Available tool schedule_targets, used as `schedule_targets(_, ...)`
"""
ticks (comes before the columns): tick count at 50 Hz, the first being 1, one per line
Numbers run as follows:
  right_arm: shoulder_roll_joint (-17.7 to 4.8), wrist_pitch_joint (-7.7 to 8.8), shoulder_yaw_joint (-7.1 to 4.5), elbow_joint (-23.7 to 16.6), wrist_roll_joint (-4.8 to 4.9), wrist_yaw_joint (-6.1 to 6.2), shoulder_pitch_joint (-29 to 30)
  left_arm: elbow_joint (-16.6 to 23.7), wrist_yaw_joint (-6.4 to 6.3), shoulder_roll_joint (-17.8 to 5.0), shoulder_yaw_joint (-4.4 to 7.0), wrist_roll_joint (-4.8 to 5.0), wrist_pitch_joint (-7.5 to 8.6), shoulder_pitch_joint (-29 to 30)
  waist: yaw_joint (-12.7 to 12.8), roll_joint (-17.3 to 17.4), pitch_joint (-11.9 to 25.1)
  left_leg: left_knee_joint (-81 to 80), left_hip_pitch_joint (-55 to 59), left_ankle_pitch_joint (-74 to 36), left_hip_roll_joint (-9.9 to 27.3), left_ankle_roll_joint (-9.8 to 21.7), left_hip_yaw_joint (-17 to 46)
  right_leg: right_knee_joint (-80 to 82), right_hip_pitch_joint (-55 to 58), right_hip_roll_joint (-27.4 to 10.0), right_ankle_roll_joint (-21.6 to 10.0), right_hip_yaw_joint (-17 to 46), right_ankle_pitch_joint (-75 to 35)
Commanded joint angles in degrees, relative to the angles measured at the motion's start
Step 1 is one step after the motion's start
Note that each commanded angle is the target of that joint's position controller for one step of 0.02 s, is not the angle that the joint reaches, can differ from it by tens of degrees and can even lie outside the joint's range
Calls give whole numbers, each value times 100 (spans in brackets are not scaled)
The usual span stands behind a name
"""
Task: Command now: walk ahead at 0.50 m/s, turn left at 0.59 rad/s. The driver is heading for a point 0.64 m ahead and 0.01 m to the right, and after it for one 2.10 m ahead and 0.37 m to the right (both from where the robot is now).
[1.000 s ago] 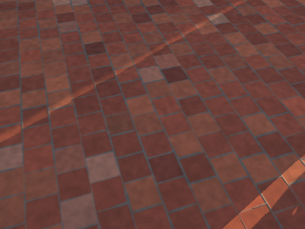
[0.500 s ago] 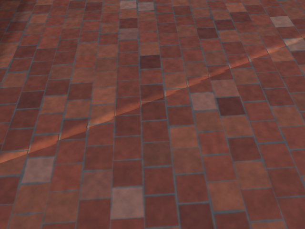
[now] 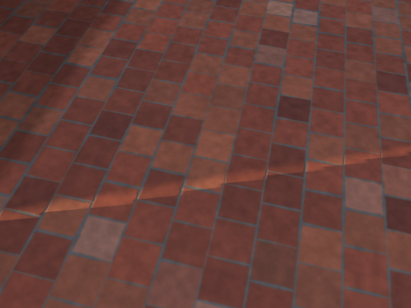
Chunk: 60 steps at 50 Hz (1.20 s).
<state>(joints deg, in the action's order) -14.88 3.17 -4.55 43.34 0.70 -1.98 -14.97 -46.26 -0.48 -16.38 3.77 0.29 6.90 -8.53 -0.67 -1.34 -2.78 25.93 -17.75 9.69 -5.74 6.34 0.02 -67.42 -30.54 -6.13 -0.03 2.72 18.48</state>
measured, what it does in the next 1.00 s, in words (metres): walks ahead: right foot, then left foot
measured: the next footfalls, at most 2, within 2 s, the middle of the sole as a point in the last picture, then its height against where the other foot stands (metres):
right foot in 0.36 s outside the picture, level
left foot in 0.86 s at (160, 252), level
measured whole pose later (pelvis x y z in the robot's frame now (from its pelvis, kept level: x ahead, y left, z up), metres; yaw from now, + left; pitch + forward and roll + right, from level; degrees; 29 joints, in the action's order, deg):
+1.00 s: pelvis +0.51 +0.03 -0.01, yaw +4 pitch +3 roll +0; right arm -13.4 3.6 -2.0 39.3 -0.9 -0.4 -3.2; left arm -48.1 -0.7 -16.9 2.6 1.3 1.2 -17.8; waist 2.4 -1.6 -2.5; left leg 28.3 -25.2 5.8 1.2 1.8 -3.6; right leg -65.3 -24.5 -0.3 2.8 2.7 32.4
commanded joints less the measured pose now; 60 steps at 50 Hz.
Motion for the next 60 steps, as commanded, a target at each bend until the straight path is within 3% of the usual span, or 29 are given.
schedule_targets(1,-785,160,-180,-475,9,108,122,353,-29,-479,156,-115,-74,-225,230,257,591,-1340,644,-1590,1452,1082,1733,572,-550,-132,171,83,-550)
schedule_targets(3,-886,151,-207,-417,25,194,-123,535,-48,-397,125,-138,-98,242,92,302,432,-1365,607,-1678,1345,1011,1581,1306,-776,-13,298,39,-1129)
schedule_targets(7,-786,109,-161,-299,43,270,-445,716,52,-209,28,-73,-42,938,-231,614,309,-1310,652,-1086,1120,676,1290,3005,-493,264,264,-37,-2444)
schedule_targets(12,-815,93,-143,-39,43,277,-892,973,221,-328,10,-12,76,1518,-499,655,89,-954,1380,-1016,1530,642,1678,3727,-545,383,9,-51,-2379)
schedule_targets(15,-903,20,-169,20,27,316,-870,1002,267,-463,50,-5,128,1316,-339,799,98,-608,1882,-1747,1756,529,1901,3963,-338,471,-231,-126,-1632)
schedule_targets(17,-879,-15,-143,-41,13,306,-625,758,228,-696,180,-38,153,345,190,787,647,388,1797,-3403,1394,335,1612,4238,1105,702,-521,-373,-1659)
schedule_targets(18,-719,-5,-57,-171,-43,284,-479,607,199,-934,250,-116,157,-606,620,550,1447,1677,1050,-2989,1098,152,1373,3962,2702,66,-899,240,-1958)
schedule_targets(19,-336,68,57,-179,11,274,-1190,448,178,-1368,382,-189,113,-1477,587,-800,2354,3894,-1021,-757,229,-323,836,4072,4973,-1169,-1775,2438,-1352)
schedule_targets(20,-404,149,98,-121,77,250,-1369,273,239,-1039,301,-34,78,-1654,560,-1575,2423,4793,-2156,2289,0,-393,1078,4877,5334,-1687,-2035,4062,-408)
schedule_targets(21,-832,178,-3,-174,151,221,-841,332,221,-671,193,71,41,-1295,596,-877,1444,5208,-2691,2003,377,-371,1163,4996,4619,-1534,-1755,3523,299)
schedule_targets(22,-851,192,9,-292,121,206,-329,424,198,-528,132,38,-21,-886,498,-300,862,5039,-2657,1474,692,-351,871,5128,3753,-1289,-1530,2722,164)
schedule_targets(23,-776,200,4,-367,26,202,-41,445,210,-444,82,-13,-49,-599,330,-34,415,4596,-2521,1113,903,-364,682,5346,2973,-1032,-1437,2224,-295)
schedule_targets(24,-734,174,-28,-352,-34,210,-44,471,220,-341,31,-63,-31,-450,168,-64,301,4240,-2245,863,1093,-372,651,5497,2543,-819,-1343,1867,-758)
schedule_targets(25,-626,141,-17,-315,-19,208,-185,455,230,-353,25,-83,-19,-404,59,-219,318,4050,-1983,737,1161,-403,596,5625,2280,-695,-1332,1630,-1073)
schedule_targets(28,-417,87,34,-345,-47,236,-124,318,213,-546,70,-32,34,-552,7,-296,320,3456,-2009,372,1257,-551,412,5859,2087,-590,-1440,1053,-1988)
schedule_targets(34,-212,170,129,-620,-41,174,1031,69,114,-743,99,66,-85,-1080,395,-213,180,1339,-1903,-1350,1116,-636,161,5919,2338,-323,-1154,274,-2389)
schedule_targets(36,-212,192,141,-720,0,118,1388,-39,109,-785,98,87,-125,-1320,541,-228,82,940,-1837,-1496,1023,-628,92,5865,2522,-411,-1141,284,-2231)
schedule_targets(38,-223,234,142,-832,-14,51,1662,-141,87,-760,78,68,-211,-1445,590,-242,-24,591,-1796,-1429,879,-566,40,5556,2797,-488,-1077,272,-2900)
schedule_targets(41,-401,323,70,-869,-78,-33,1535,-217,31,-818,82,67,-336,-1461,378,-425,227,174,-1206,-1081,645,-358,75,4785,3133,-539,-844,453,-3868)
schedule_targets(42,-527,353,8,-729,-127,-16,1067,-173,8,-872,90,89,-359,-1278,77,-455,472,-116,-522,-1318,509,-247,0,4317,3080,-399,-715,440,-4332)
schedule_targets(43,-791,386,-82,-554,-201,30,459,-109,-2,-820,63,77,-348,-1208,-211,-324,909,-294,580,-2377,671,-80,45,3589,2741,-96,-505,315,-4254)
schedule_targets(44,-1272,390,-174,-463,-367,109,-325,124,8,-485,-63,-74,-285,-1198,-403,380,1837,417,2577,-4940,1862,374,1027,2035,1412,320,-212,160,-2371)
schedule_targets(45,-1338,258,-169,-477,-331,131,-458,-18,45,-7,-228,-37,-256,-2204,-175,1676,2836,650,4188,-6147,3407,1380,2531,90,-221,948,138,49,2192)
schedule_targets(46,-1041,123,-126,-563,-198,146,-533,-97,40,-705,-53,104,-286,-2056,-437,1135,3140,461,3875,-5006,3201,1285,2586,-503,-434,738,167,574,2364)
schedule_targets(47,-858,56,-63,-584,-141,184,-163,93,15,-865,36,206,-352,-1452,-386,917,2347,198,3213,-4250,2889,1057,1984,-628,-857,543,220,398,2004)
schedule_targets(49,-554,2,44,-531,-98,217,553,139,-80,-680,64,103,-595,-1193,-14,674,1285,-419,1521,-2838,2453,802,1247,-220,-644,201,380,164,1351)
schedule_targets(51,-619,4,10,-503,-234,203,1057,148,-156,-444,71,83,-863,-1461,328,987,877,-1035,101,-1853,2214,771,664,-11,219,198,480,-77,882)
schedule_targets(54,-715,44,-36,-423,-242,252,1295,318,-190,-370,105,28,-976,-1342,396,946,777,-1277,-214,-1472,2270,815,187,549,377,119,431,-159,319)
schedule_targets(60,-986,-139,-126,-185,-120,382,1201,744,-12,-459,135,15,-996,-596,157,816,845,-1205,278,-790,2502,707,-154,1865,688,73,190,-375,-150)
